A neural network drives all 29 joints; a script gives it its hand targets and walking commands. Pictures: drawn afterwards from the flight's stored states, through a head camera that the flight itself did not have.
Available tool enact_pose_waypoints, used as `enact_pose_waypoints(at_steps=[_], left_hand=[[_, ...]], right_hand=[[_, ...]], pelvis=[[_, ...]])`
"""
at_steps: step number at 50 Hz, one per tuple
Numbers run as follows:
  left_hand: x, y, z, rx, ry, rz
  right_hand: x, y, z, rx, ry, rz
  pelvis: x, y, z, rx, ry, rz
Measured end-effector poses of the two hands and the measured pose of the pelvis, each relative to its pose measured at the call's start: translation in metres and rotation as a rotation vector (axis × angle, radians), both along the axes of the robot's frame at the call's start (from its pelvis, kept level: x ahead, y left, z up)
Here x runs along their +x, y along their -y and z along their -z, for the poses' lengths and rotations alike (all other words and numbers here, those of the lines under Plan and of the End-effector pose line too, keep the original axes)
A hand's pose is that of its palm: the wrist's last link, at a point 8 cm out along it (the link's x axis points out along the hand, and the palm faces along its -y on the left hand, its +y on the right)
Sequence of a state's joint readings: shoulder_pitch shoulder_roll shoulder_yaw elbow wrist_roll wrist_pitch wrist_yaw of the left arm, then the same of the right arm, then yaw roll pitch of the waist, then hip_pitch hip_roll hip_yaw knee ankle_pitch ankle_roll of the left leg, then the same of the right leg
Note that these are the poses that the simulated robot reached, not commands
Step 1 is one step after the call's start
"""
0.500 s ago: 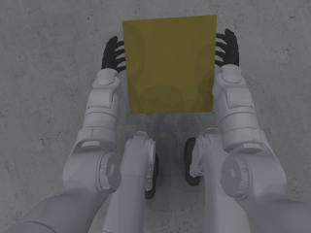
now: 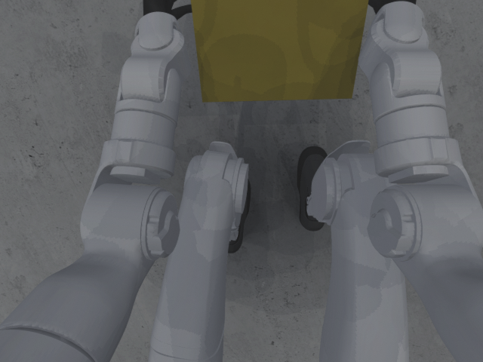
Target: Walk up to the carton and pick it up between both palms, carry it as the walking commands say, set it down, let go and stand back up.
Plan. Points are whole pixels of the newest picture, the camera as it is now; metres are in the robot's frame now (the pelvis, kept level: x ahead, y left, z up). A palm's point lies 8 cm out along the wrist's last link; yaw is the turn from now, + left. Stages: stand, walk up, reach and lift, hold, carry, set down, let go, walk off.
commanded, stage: set down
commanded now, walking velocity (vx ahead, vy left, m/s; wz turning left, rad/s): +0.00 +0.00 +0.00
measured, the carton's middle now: (273, 5) +0.55 +0.00 -0.23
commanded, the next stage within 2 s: none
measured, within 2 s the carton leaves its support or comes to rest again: neither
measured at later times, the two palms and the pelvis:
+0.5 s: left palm out of the picture +0.55 +0.13 -0.21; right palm out of the picture +0.57 -0.16 -0.20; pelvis +0.01 -0.01 -0.05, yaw +2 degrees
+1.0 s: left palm out of the picture +0.56 +0.14 -0.22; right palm out of the picture +0.58 -0.16 -0.21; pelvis +0.02 -0.01 -0.08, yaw +1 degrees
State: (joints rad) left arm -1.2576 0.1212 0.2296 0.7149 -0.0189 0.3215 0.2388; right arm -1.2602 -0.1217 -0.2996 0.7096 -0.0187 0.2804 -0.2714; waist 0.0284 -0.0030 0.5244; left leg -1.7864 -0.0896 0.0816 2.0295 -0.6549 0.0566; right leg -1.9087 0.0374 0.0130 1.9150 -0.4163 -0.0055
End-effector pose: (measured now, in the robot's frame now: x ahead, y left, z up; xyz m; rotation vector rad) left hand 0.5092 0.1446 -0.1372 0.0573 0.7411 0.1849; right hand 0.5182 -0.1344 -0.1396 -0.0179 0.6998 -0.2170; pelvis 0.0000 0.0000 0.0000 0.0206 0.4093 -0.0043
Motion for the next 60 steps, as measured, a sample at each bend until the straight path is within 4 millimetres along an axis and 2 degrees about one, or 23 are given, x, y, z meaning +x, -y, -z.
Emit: enact_pose_waypoints(at_steps=[6, 12, 17, 26, 39, 45, 60], left_hand=[[0.011, -0.006, 0.011, -0.003, -0.011, 0.016], [0.023, -0.009, 0.043, -0.021, -0.001, 0.021], [0.028, -0.002, 0.065, -0.037, -0.008, 0.021], [0.043, 0.013, 0.070, -0.071, 0.016, 0.071], [0.051, 0.011, 0.077, -0.087, 0.051, 0.078], [0.051, 0.010, 0.078, -0.102, 0.056, 0.084], [0.057, 0.008, 0.082, -0.124, 0.050, 0.087]], right_hand=[[0.017, -0.003, 0.011, -0.008, -0.014, -0.039], [0.038, -0.005, 0.037, -0.006, -0.007, -0.068], [0.054, 0.000, 0.043, -0.030, -0.013, -0.072], [0.055, 0.023, 0.062, -0.011, -0.031, -0.065], [0.062, 0.022, 0.067, 0.012, -0.011, -0.058], [0.062, 0.022, 0.067, 0.001, -0.009, -0.061], [0.069, 0.022, 0.069, 0.018, -0.033, -0.053]], pelvis=[[-0.006, -0.004, 0.014, -0.006, -0.035, -0.021], [-0.005, -0.002, 0.034, -0.016, -0.057, -0.041], [0.005, 0.000, 0.046, -0.018, -0.068, -0.037], [0.015, 0.007, 0.056, 0.002, -0.069, -0.026], [0.011, 0.014, 0.075, 0.019, -0.061, -0.016], [0.011, 0.013, 0.078, 0.011, -0.078, -0.019], [0.027, 0.009, 0.077, -0.008, -0.183, -0.026]])
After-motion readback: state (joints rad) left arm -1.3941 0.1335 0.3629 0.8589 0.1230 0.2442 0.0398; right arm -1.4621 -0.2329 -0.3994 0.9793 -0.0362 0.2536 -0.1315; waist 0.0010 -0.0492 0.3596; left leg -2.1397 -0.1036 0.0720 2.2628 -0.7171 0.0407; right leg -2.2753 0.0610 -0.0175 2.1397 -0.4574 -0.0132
